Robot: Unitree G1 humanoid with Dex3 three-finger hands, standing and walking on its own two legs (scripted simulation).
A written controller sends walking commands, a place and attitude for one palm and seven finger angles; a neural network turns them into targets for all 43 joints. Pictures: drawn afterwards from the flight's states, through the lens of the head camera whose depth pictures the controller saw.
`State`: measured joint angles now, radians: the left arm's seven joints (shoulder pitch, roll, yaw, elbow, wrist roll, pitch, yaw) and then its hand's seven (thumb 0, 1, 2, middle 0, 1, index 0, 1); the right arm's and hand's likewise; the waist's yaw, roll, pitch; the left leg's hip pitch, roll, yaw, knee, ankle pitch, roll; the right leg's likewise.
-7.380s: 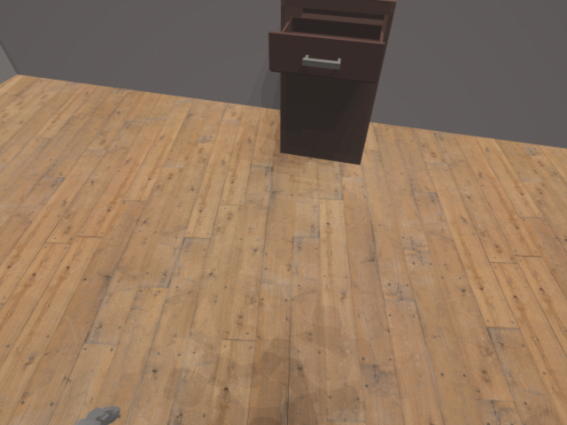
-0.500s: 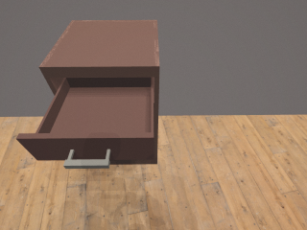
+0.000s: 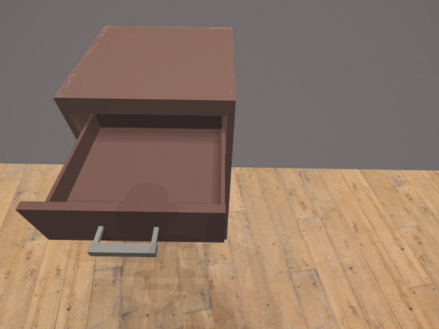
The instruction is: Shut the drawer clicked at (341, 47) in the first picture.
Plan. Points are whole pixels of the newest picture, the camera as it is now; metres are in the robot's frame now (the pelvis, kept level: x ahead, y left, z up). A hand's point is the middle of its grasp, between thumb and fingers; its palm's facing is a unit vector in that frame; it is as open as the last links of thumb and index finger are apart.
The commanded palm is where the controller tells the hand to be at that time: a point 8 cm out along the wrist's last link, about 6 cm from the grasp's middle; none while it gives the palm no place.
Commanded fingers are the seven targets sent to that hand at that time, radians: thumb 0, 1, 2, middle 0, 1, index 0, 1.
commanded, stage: come to a stop and stand still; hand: left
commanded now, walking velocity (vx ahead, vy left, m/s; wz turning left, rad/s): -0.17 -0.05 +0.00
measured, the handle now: (125, 240) +0.29 +0.23 -0.06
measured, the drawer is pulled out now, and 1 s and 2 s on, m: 0.30 0.30 0.30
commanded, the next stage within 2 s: look again from close up in 1.10 s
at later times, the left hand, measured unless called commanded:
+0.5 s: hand out of the picture +0.02 +0.16 -0.17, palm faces -0.02 -0.97 -0.24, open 7.4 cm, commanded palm none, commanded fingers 0.00 0.90 0.90 -0.20 -0.30 -0.20 -0.30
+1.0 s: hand out of the picture -0.04 +0.19 -0.17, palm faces -0.02 -0.98 -0.22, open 7.4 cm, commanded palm none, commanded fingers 0.00 0.90 0.90 -0.20 -0.30 -0.20 -0.30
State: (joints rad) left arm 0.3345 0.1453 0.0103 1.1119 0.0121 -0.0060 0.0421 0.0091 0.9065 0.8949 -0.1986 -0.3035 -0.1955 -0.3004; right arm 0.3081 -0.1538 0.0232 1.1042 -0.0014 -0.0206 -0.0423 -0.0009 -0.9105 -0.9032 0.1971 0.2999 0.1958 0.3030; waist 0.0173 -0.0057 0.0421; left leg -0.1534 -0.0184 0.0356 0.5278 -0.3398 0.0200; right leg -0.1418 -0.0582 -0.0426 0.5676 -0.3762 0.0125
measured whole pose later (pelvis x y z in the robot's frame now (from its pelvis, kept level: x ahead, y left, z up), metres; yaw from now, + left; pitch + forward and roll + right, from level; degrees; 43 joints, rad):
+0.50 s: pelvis -0.05 -0.02 +0.00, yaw +0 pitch -2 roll +0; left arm 0.22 0.19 -0.01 0.96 0.02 0.00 0.04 0.01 0.90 0.89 -0.20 -0.30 -0.20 -0.30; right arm 0.21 -0.21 -0.02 0.97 -0.02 0.03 -0.01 0.00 -0.91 -0.90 0.20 0.30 0.20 0.30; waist -0.01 0.01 0.04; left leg -0.24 0.04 0.02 0.58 -0.31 -0.02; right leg -0.21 -0.01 -0.06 0.57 -0.34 -0.02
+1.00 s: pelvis -0.05 +0.01 +0.00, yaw -1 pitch -2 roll +0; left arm 0.28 0.19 -0.01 1.07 0.02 0.00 0.03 0.01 0.91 0.90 -0.20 -0.30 -0.20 -0.30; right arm 0.25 -0.17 0.01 1.09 0.00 0.01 -0.01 0.00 -0.91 -0.90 0.20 0.30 0.20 0.30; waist 0.00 0.00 0.06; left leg -0.20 0.00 0.06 0.50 -0.28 0.03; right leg -0.17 -0.04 -0.03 0.48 -0.29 0.03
